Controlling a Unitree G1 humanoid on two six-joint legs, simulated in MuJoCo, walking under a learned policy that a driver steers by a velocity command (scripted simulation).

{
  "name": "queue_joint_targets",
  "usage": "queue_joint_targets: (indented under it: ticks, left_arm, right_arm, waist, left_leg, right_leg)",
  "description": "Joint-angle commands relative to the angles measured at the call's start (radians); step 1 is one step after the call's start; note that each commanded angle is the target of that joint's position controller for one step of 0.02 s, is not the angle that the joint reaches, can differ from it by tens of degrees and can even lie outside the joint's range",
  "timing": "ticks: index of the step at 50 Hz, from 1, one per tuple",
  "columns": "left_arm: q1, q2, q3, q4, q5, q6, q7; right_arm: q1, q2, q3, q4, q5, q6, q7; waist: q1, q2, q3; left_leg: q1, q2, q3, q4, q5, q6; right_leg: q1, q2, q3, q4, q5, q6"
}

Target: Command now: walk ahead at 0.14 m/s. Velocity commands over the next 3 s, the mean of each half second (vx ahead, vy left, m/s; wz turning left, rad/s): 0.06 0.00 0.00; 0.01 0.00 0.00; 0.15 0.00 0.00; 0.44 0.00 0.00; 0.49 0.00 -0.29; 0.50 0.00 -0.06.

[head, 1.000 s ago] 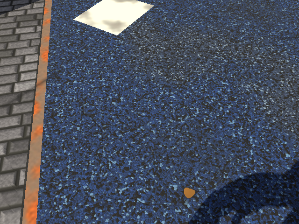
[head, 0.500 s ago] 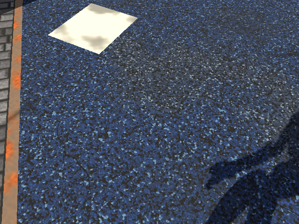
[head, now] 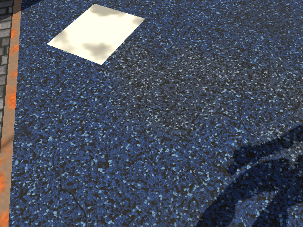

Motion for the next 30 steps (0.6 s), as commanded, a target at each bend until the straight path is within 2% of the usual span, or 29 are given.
queue_joint_targets:
  ticks: [1, 3, 4, 6, 9, 10, 11, 12, 13, 14, 16, 19, 23, 30]
  left_arm:
    - [-0.044, 0.1, 0.014, -0.034, 0.02, -0.011, 0.008]
    - [-0.037, 0.12, 0.018, -0.024, 0.012, -0.005, 0.018]
    - [-0.029, 0.129, 0.02, -0.018, 0.006, 0.002, 0.023]
    - [-0.024, 0.131, 0.019, -0.009, -0.001, 0.016, 0.03]
    - [-0.018, 0.1, 0.006, 0.008, -0.017, 0.032, 0.037]
    - [0.015, 0.084, 0.001, 0.023, -0.017, 0.034, 0.036]
    - [0.038, 0.083, 0.001, 0.026, -0.012, 0.034, 0.035]
    - [0.086, 0.08, 0.007, 0.03, -0.014, 0.039, 0.039]
    - [0.059, 0.094, 0.008, 0.036, -0.009, 0.046, 0.046]
    - [0.049, 0.091, 0.009, 0.034, -0.012, 0.051, 0.05]
    - [0.057, 0.083, 0.009, 0.047, -0.01, 0.059, 0.054]
    - [0.053, 0.079, 0.01, 0.059, -0.013, 0.058, 0.05]
    - [0.049, 0.077, 0.011, 0.075, -0.019, 0.062, 0.049]
    - [0.064, 0.078, 0.012, 0.107, -0.022, 0.074, 0.056]
  right_arm:
    - [0.152, -0.01, -0.008, -0.004, -0.006, 0.026, -0.02]
    - [0.113, -0.021, -0.007, -0.011, -0.01, 0.037, -0.026]
    - [0.095, -0.033, -0.011, -0.013, -0.011, 0.044, -0.027]
    - [0.058, -0.046, -0.016, -0.016, -0.01, 0.055, -0.026]
    - [0.029, -0.042, -0.018, -0.009, -0.025, 0.053, -0.023]
    - [0.031, -0.053, -0.018, -0.01, -0.032, 0.049, -0.023]
    - [0.034, -0.084, -0.021, -0.012, -0.032, 0.046, -0.025]
    - [0.014, -0.137, -0.037, 0.01, -0.013, 0.044, -0.023]
    - [0.009, -0.083, -0.03, 0.014, -0.011, 0.036, -0.016]
    - [0.0, -0.053, -0.022, 0.021, -0.018, 0.028, -0.014]
    - [-0.026, -0.049, -0.022, 0.022, -0.018, 0.015, -0.012]
    - [-0.001, -0.049, -0.021, 0.043, -0.011, 0.006, -0.013]
    - [0.011, -0.048, -0.019, 0.061, -0.01, 0.011, -0.015]
    - [0.013, -0.037, -0.014, 0.083, -0.009, 0.021, -0.017]
  waist:
    - [-0.06, -0.142, -0.156]
    - [-0.046, -0.143, -0.177]
    - [-0.037, -0.141, -0.181]
    - [-0.024, -0.139, -0.15]
    - [-0.035, -0.116, -0.068]
    - [-0.029, -0.088, -0.049]
    - [-0.002, -0.035, -0.029]
    - [0.048, 0.088, -0.009]
    - [0.02, 0.077, 0.0]
    - [0.025, 0.076, -0.009]
    - [0.028, 0.061, -0.024]
    - [0.015, 0.022, -0.061]
    - [0.007, -0.007, -0.073]
    - [0.007, -0.032, -0.056]
  left_leg:
    - [0.133, 0.043, -0.004, -0.157, 0.07, -0.011]
    - [0.167, 0.042, 0.001, -0.276, 0.134, -0.01]
    - [0.183, 0.041, 0.003, -0.315, 0.168, -0.009]
    - [0.208, 0.037, 0.009, -0.385, 0.21, -0.003]
    - [0.28, 0.02, 0.033, -0.579, 0.288, 0.027]
    - [0.298, 0.052, 0.0, -0.639, 0.333, 0.042]
    - [0.298, 0.091, -0.034, -0.66, 0.373, 0.063]
    - [0.208, 0.073, -0.029, -0.663, 0.219, 0.083]
    - [0.127, 0.054, -0.027, -0.702, 0.123, 0.072]
    - [0.105, 0.051, -0.026, -0.721, 0.115, 0.056]
    - [0.132, 0.041, -0.016, -0.71, 0.212, 0.036]
    - [0.194, 0.034, -0.003, -0.671, 0.333, 0.04]
    - [0.225, 0.026, 0.007, -0.649, 0.401, 0.046]
    - [0.236, 0.014, 0.02, -0.643, 0.424, 0.046]
  right_leg:
    - [0.028, -0.237, 0.146, -0.161, 0.487, -0.182]
    - [0.038, -0.236, 0.143, -0.172, 0.366, -0.177]
    - [0.039, -0.239, 0.154, -0.186, 0.25, -0.173]
    - [0.016, -0.236, 0.178, -0.217, -0.034, -0.156]
    - [-0.032, -0.187, 0.187, -0.209, -0.342, -0.085]
    - [-0.035, -0.164, 0.186, -0.192, -0.387, -0.046]
    - [-0.041, -0.123, 0.163, -0.139, -0.371, -0.016]
    - [0.002, -0.056, 0.089, -0.131, -0.31, 0.006]
    - [0.089, -0.047, 0.062, -0.083, -0.249, 0.02]
    - [0.13, -0.05, 0.058, -0.061, -0.208, 0.018]
    - [0.149, -0.053, 0.055, -0.039, -0.14, 0.011]
    - [0.164, -0.06, 0.056, -0.021, -0.047, 0.007]
    - [0.181, -0.063, 0.053, -0.002, 0.022, 0.012]
    - [0.195, -0.066, 0.056, 0.008, 0.058, 0.019]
